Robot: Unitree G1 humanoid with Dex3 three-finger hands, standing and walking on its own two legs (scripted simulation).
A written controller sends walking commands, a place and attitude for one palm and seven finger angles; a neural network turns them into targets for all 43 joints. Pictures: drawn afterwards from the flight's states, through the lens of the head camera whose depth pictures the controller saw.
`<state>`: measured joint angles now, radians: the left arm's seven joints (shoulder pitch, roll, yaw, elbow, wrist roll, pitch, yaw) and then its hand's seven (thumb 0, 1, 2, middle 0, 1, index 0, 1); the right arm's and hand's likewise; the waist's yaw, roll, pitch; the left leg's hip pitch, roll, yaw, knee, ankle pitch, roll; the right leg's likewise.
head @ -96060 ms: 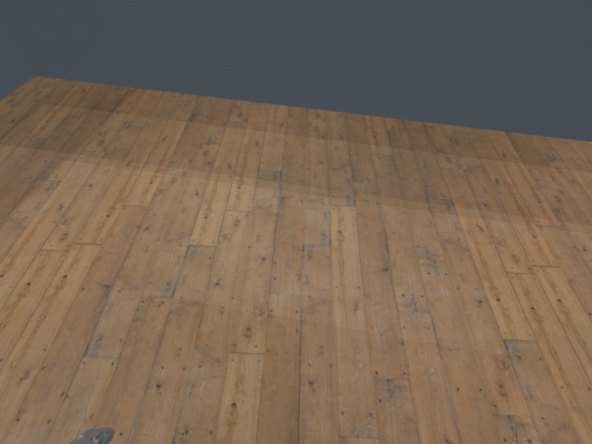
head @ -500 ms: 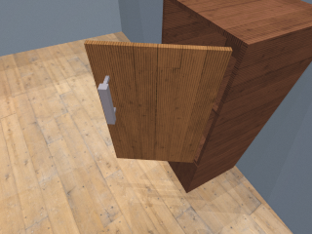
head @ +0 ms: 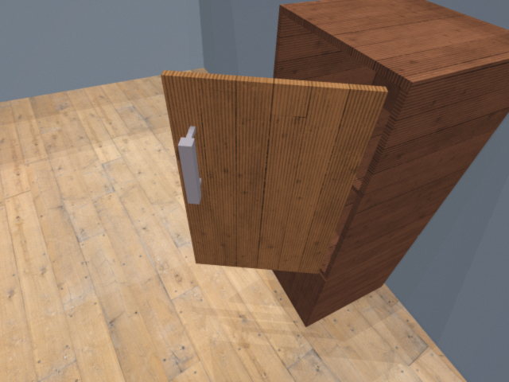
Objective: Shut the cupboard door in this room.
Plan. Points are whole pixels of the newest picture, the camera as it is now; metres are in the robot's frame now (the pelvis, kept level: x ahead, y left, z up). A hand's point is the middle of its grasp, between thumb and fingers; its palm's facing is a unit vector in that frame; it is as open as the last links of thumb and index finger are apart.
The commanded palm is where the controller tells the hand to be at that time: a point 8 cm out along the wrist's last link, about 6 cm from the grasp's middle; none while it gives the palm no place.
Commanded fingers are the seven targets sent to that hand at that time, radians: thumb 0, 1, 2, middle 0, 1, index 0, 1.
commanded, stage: come to a stop and stand still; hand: left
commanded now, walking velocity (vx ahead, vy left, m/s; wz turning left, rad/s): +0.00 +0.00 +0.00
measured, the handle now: (193, 165) +0.48 +0.15 +0.07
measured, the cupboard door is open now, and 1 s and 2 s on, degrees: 59 59 59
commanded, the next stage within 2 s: look again from close up in 0.46 s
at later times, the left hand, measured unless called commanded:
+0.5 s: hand out of the picture -0.01 +0.22 -0.17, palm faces -0.02 -0.97 -0.25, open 7.4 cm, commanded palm none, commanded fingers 0.00 0.90 0.90 -0.20 -0.30 -0.20 -0.30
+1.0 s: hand out of the picture -0.04 +0.18 -0.17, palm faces +0.00 -0.98 -0.18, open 7.4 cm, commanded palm none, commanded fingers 0.00 0.90 0.90 -0.20 -0.30 -0.20 -0.30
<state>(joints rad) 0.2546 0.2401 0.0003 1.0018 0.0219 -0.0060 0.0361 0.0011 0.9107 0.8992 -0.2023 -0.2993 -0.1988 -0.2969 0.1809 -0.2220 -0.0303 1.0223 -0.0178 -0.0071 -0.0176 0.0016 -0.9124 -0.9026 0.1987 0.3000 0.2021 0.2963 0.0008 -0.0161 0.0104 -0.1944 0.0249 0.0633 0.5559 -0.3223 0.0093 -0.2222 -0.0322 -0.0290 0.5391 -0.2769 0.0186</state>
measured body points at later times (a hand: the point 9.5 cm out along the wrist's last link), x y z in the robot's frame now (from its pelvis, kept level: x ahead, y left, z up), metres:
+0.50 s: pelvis -0.03 +0.02 +0.01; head -0.03 +0.03 +0.46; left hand -0.01 +0.27 -0.15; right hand +0.01 -0.23 -0.14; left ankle -0.01 +0.11 -0.73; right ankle +0.01 -0.13 -0.73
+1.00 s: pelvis -0.03 +0.01 +0.01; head -0.03 +0.02 +0.46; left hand -0.04 +0.23 -0.16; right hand -0.04 -0.20 -0.15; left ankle -0.01 +0.11 -0.73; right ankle +0.01 -0.13 -0.73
